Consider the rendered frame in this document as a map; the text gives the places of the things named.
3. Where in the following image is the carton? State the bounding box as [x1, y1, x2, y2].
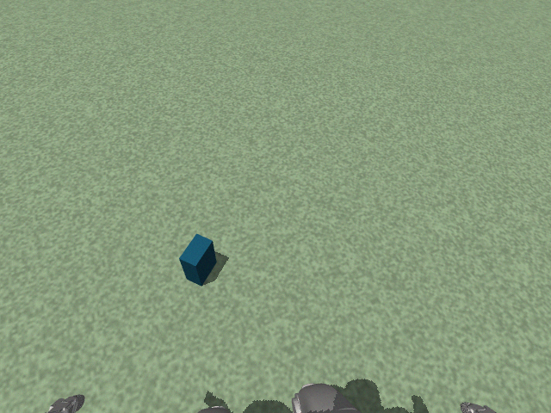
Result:
[179, 234, 216, 286]

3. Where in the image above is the left robot hand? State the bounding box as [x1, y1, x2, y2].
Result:
[48, 395, 85, 413]

